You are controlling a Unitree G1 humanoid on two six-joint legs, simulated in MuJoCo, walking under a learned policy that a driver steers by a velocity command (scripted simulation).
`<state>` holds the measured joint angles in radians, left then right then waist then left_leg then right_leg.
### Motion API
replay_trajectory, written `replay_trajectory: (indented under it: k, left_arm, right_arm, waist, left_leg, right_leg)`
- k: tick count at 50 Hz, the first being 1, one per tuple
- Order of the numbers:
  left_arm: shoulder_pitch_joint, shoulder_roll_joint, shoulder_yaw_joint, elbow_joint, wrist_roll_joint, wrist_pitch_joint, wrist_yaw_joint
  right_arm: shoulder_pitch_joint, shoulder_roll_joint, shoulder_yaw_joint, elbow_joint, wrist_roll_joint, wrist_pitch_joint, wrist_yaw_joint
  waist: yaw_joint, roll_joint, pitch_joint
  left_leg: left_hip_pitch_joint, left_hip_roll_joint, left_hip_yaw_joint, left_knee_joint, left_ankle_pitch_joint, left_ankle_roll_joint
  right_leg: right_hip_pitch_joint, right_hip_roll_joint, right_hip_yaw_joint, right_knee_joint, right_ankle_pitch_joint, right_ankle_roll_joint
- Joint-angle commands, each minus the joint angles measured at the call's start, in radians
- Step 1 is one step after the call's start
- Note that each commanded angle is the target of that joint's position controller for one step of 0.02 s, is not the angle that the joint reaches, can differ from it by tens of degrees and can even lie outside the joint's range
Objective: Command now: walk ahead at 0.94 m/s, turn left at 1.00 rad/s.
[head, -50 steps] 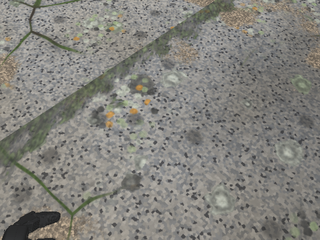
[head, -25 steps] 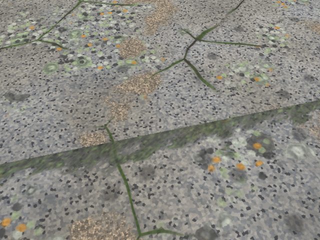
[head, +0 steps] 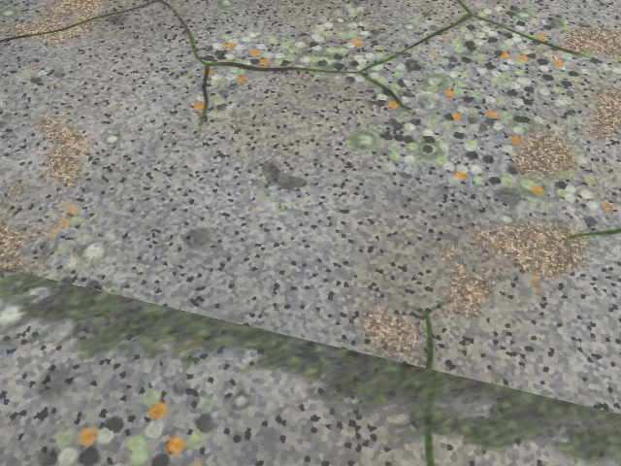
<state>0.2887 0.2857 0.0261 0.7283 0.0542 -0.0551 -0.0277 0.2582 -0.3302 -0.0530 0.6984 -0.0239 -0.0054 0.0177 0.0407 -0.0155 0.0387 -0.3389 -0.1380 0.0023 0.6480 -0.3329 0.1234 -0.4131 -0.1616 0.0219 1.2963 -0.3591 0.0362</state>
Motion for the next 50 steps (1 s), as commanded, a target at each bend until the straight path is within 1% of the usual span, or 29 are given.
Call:
replay_trajectory:
  k: [1,5,9,12,13,14,15,16,17,19,21,23,24,26,30,33,34,35,36,37,38,39,40,41,42,43,46,48,50]
  left_arm:
    - [-0.02,0.136,0.025,-0.109,0.019,0.014,-0.003]
    - [-0.252,0.104,0.004,-0.201,-0.001,0.03,-0.005]
    - [-0.308,0.102,-0.004,-0.221,-0.023,0.018,-0.009]
    - [-0.123,0.196,0.033,-0.173,-0.03,0.014,0.015]
    - [0.086,0.225,0.053,-0.131,-0.039,0.013,0.034]
    - [0.313,0.277,0.078,-0.091,-0.028,0.014,0.062]
    - [0.35,0.343,0.088,-0.076,0.008,0.006,0.067]
    - [0.179,0.33,0.091,-0.11,0.004,0.008,0.056]
    - [0.041,0.219,0.073,-0.138,-0.004,0.011,0.051]
    - [0.022,0.122,0.047,-0.107,0.004,0.006,0.04]
    - [0.081,0.103,0.035,-0.046,-0.015,-0.019,0.027]
    - [0.09,0.09,0.029,-0.011,-0.045,-0.041,0.012]
    - [-0.045,-0.02,0.015,-0.07,-0.009,-0.12,0.035]
    - [-0.196,0.099,0.046,-0.108,0.03,-0.155,0.081]
    - [-0.158,0.242,0.081,-0.123,0.031,-0.155,0.104]
    - [-0.203,0.3,0.091,-0.173,0.049,-0.147,0.071]
    - [-0.175,0.247,0.072,-0.143,0.058,-0.141,0.045]
    - [-0.038,0.134,0.042,-0.091,0.069,-0.11,-0.008]
    - [0.041,-0.03,-0.001,-0.162,0.053,-0.122,-0.034]
    - [-0.085,0.061,0.013,-0.213,-0.043,-0.117,-0.017]
    - [-0.226,0.155,0.023,-0.249,-0.075,-0.105,-0.002]
    - [-0.26,0.141,0.022,-0.262,-0.033,-0.079,0.029]
    - [-0.187,0.088,-0.008,-0.25,0.012,-0.06,0.059]
    - [-0.1,0.057,-0.024,-0.233,0.043,-0.039,0.071]
    - [-0.03,0.047,-0.031,-0.189,0.065,-0.02,0.057]
    - [0.007,0.024,-0.032,-0.159,0.071,0.0,0.041]
    - [0.013,-0.004,-0.051,-0.191,0.027,0.016,0.0]
    - [-0.097,-0.037,-0.062,-0.229,0.017,0.01,-0.017]
    - [-0.177,-0.054,-0.07,-0.233,0.022,0.009,-0.024]
  right_arm:
    - [0.08,-0.145,-0.039,-0.037,0.015,-0.033,-0.02]
    - [0.1,-0.145,-0.037,-0.021,0.004,-0.065,-0.015]
    - [0.125,-0.182,-0.052,0.011,0.031,-0.078,-0.014]
    - [0.103,-0.251,-0.067,0.024,0.032,-0.074,-0.019]
    - [0.052,-0.28,-0.073,0.021,0.022,-0.072,-0.015]
    - [0.022,-0.208,-0.055,0.007,0.006,-0.083,-0.015]
    - [0.074,-0.022,-0.013,-0.037,0.02,-0.084,-0.016]
    - [0.128,-0.062,-0.002,-0.061,0.037,-0.083,-0.015]
    - [0.084,-0.123,-0.012,-0.018,0.011,-0.067,-0.016]
    - [-0.01,-0.127,-0.017,-0.009,-0.005,-0.036,0.0]
    - [-0.024,-0.065,-0.008,-0.028,-0.007,0.002,0.011]
    - [-0.078,-0.035,-0.003,-0.07,-0.005,0.025,0.015]
    - [0.041,0.09,0.068,-0.064,-0.058,-0.046,0.101]
    - [-0.053,0.004,0.049,-0.08,-0.041,-0.092,0.142]
    - [-0.027,-0.075,0.033,-0.041,-0.004,-0.071,0.176]
    - [0.267,-0.209,-0.038,0.038,0.006,-0.079,0.135]
    - [0.442,-0.242,-0.071,0.096,-0.007,-0.108,0.093]
    - [0.482,-0.206,-0.056,0.122,-0.051,-0.128,0.038]
    - [0.436,-0.291,-0.057,0.078,-0.068,-0.115,0.044]
    - [0.322,-0.254,-0.065,0.044,-0.075,-0.124,0.049]
    - [0.236,-0.134,-0.036,0.019,-0.044,-0.131,0.037]
    - [0.199,-0.056,-0.003,0.011,-0.019,-0.118,0.027]
    - [0.124,0.002,0.039,0.005,-0.025,-0.11,0.031]
    - [0.046,0.0,0.054,-0.024,-0.03,-0.104,0.036]
    - [0.002,0.067,0.085,-0.033,-0.051,-0.102,0.031]
    - [-0.032,0.044,0.09,-0.043,-0.055,-0.097,0.027]
    - [-0.009,-0.063,0.066,-0.04,-0.054,-0.114,0.009]
    - [0.08,-0.038,0.075,-0.022,-0.071,-0.107,0.013]
    - [0.143,-0.029,0.079,-0.006,-0.06,-0.089,0.03]
  waist:
    - [-0.02,0.072,-0.014]
    - [-0.045,0.067,0.105]
    - [-0.074,0.075,0.046]
    - [0.018,0.033,-0.095]
    - [0.148,0.038,-0.193]
    - [0.247,-0.001,-0.313]
    - [0.166,-0.332,-0.398]
    - [0.061,-0.425,-0.412]
    - [0.039,-0.24,-0.258]
    - [0.026,-0.023,-0.097]
    - [-0.01,-0.045,-0.021]
    - [-0.036,-0.07,0.009]
    - [-0.089,-0.132,-0.171]
    - [-0.084,-0.031,-0.076]
    - [-0.079,-0.009,-0.053]
    - [-0.182,-0.036,-0.049]
    - [-0.266,0.103,-0.104]
    - [-0.228,0.278,-0.289]
    - [-0.091,0.142,-0.524]
    - [-0.165,0.121,-0.315]
    - [-0.197,0.07,-0.221]
    - [-0.138,-0.017,-0.184]
    - [-0.038,-0.055,-0.175]
    - [0.046,0.008,-0.127]
    - [0.056,0.021,-0.117]
    - [0.075,0.027,-0.102]
    - [0.037,-0.007,-0.058]
    - [-0.055,0.008,-0.054]
    - [-0.11,0.044,0.008]
  left_leg:
    - [0.21,0.21,-0.405,-0.374,0.09,0.191]
    - [0.041,0.147,-0.376,-0.483,0.23,0.196]
    - [0.102,0.178,-0.39,-0.478,0.56,0.141]
    - [0.212,0.171,-0.397,-0.224,0.935,0.061]
    - [0.136,0.15,-0.377,0.021,0.943,0.036]
    - [0.007,0.106,-0.322,0.358,0.769,0.012]
    - [-0.253,-0.03,-0.23,0.728,-0.199,0.006]
    - [-0.374,-0.014,-0.2,0.838,-0.109,0.007]
    - [-0.387,0.076,-0.162,0.823,0.015,0.007]
    - [-0.346,0.147,-0.108,0.767,0.057,-0.023]
    - [-0.337,0.172,-0.089,0.744,-0.019,-0.045]
    - [-0.379,0.186,-0.072,0.621,-0.001,-0.048]
    - [-0.258,0.233,-0.127,0.63,0.039,-0.07]
    - [-0.269,0.216,-0.039,0.512,0.084,-0.118]
    - [-0.122,0.174,0.047,0.198,0.283,-0.149]
    - [0.187,0.054,0.087,0.071,0.268,-0.082]
    - [0.519,0.03,0.012,-0.034,0.469,0.028]
    - [0.797,0.126,-0.174,-0.018,0.934,0.212]
    - [0.917,0.328,-0.539,0.008,1.474,0.459]
    - [0.78,0.421,-0.656,-0.01,1.328,0.469]
    - [0.581,0.414,-0.64,-0.034,1.004,0.402]
    - [0.373,0.347,-0.592,-0.052,0.898,0.341]
    - [0.123,0.287,-0.529,-0.108,0.781,0.288]
    - [-0.1,0.204,-0.49,-0.188,0.677,0.253]
    - [-0.258,0.157,-0.461,-0.201,0.367,0.189]
    - [-0.395,0.119,-0.465,-0.173,0.056,0.166]
    - [-0.537,0.074,-0.444,-0.072,-0.253,0.108]
    - [-0.476,0.062,-0.475,0.065,-0.424,0.106]
    - [-0.297,0.074,-0.573,0.173,-0.524,0.128]
  right_leg:
    - [-0.304,-0.011,0.004,-0.069,-0.046,0.016]
    - [-0.279,0.041,-0.061,-0.356,0.143,0.051]
    - [-0.048,0.114,-0.05,-0.619,0.419,0.002]
    - [0.264,0.198,-0.045,-0.692,0.295,-0.034]
    - [0.499,0.181,-0.058,-0.683,0.241,-0.038]
    - [0.731,0.035,0.078,-0.657,-0.028,-0.058]
    - [0.886,-0.229,0.484,-0.828,-0.437,-0.074]
    - [0.804,-0.299,0.889,-1.034,-0.439,-0.118]
    - [0.648,-0.258,0.734,-1.034,-0.461,-0.147]
    - [0.439,-0.207,0.413,-0.987,0.019,-0.174]
    - [0.346,-0.202,0.195,-0.938,0.625,-0.173]
    - [0.341,-0.177,0.028,-0.95,0.869,-0.127]
    - [0.312,-0.127,-0.019,-0.991,0.73,-0.205]
    - [0.195,-0.104,-0.156,-1.059,0.839,-0.229]
    - [0.253,-0.029,-0.336,-1.017,1.033,-0.162]
    - [0.156,-0.044,-0.332,-0.743,1.332,-0.009]
    - [-0.063,0.0,-0.279,-0.34,0.923,0.071]
    - [-0.211,0.177,-0.219,0.146,-0.238,0.142]
    - [-0.264,0.244,0.052,0.193,-0.327,0.174]
    - [-0.507,0.255,0.189,0.283,-0.33,0.191]
    - [-0.567,0.226,0.194,0.256,-0.337,0.169]
    - [-0.488,0.209,0.161,0.17,-0.274,0.133]
    - [-0.307,0.167,0.185,0.023,-0.178,0.116]
    - [-0.138,0.166,0.166,-0.067,-0.095,0.096]
    - [-0.019,0.146,0.199,-0.163,0.194,0.064]
    - [0.076,0.152,0.175,-0.176,0.342,0.055]
    - [0.215,0.163,0.102,-0.328,0.257,0.068]
    - [0.229,0.177,0.113,-0.521,0.272,0.082]
    - [0.134,0.163,0.156,-0.807,0.371,0.066]
